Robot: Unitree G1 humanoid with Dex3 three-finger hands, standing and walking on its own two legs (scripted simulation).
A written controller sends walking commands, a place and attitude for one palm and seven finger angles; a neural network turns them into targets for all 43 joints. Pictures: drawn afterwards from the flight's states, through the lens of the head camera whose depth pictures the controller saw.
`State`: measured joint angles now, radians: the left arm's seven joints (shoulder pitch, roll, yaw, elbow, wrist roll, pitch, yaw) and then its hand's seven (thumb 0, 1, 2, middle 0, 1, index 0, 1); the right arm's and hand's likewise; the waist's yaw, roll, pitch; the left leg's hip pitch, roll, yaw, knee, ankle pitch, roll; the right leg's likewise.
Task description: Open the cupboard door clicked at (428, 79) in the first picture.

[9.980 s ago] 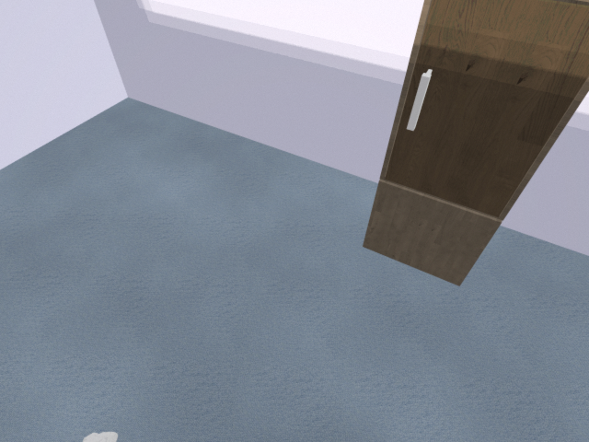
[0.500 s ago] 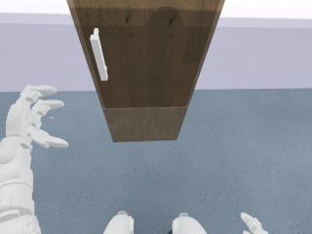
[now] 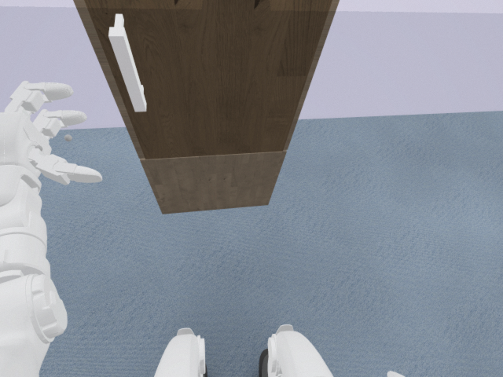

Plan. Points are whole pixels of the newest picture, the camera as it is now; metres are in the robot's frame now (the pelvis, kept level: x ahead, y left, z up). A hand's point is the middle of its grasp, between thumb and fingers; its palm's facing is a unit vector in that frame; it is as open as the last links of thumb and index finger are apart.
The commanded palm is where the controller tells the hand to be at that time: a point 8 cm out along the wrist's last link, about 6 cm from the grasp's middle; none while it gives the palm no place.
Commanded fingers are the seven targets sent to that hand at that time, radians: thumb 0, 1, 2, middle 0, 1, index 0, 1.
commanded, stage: move the hooked fingers beside the handle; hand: left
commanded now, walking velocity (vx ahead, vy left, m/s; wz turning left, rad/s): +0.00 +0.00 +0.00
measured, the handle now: (130, 66) +0.61 +0.20 +0.06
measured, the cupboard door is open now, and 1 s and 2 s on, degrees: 0 0 0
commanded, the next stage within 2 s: slide the fingers in behind the handle in 1.36 s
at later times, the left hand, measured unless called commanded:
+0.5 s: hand (90, 97) +0.54 +0.25 +0.06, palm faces +0.08 -1.00 -0.01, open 14.0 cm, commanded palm +0.53 +0.28 +0.06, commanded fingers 0.00 -0.50 0.30 -0.30 -1.20 -0.30 -1.20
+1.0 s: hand (85, 94) +0.55 +0.26 +0.06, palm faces +0.09 -1.00 -0.01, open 14.0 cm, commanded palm +0.53 +0.28 +0.05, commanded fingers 0.00 -0.50 0.30 -0.30 -1.20 -0.30 -1.20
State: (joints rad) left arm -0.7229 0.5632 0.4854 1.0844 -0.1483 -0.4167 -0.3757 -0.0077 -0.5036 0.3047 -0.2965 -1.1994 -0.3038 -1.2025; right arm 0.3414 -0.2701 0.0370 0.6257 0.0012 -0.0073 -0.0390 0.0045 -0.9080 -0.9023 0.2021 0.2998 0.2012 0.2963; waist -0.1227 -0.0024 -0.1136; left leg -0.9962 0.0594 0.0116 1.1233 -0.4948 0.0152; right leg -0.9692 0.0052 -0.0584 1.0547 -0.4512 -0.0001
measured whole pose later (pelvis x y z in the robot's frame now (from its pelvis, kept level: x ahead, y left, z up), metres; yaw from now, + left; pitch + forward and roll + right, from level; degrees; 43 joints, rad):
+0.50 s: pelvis +0.00 +0.01 -0.01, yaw -1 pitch +26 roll -4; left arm -0.99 0.69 0.51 1.25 -0.06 -0.38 -0.32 -0.01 -0.50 0.30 -0.30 -1.20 -0.30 -1.20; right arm 0.38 -0.28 0.06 0.62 -0.03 0.07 -0.02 0.00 -0.91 -0.90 0.20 0.30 0.20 0.30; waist -0.21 0.02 -0.10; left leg -1.12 0.07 0.00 1.17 -0.51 0.02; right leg -1.09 0.02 -0.06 1.08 -0.45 0.01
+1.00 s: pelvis +0.01 +0.01 -0.01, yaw -2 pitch +27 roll -5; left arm -1.00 0.73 0.53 1.22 -0.05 -0.36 -0.33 -0.01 -0.50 0.30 -0.30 -1.20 -0.30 -1.20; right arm 0.40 -0.27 0.07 0.61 -0.03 0.10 0.00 0.00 -0.91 -0.90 0.20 0.30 0.20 0.30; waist -0.22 0.02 -0.10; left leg -1.14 0.08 -0.01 1.17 -0.52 0.02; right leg -1.09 0.03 -0.07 1.06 -0.45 0.01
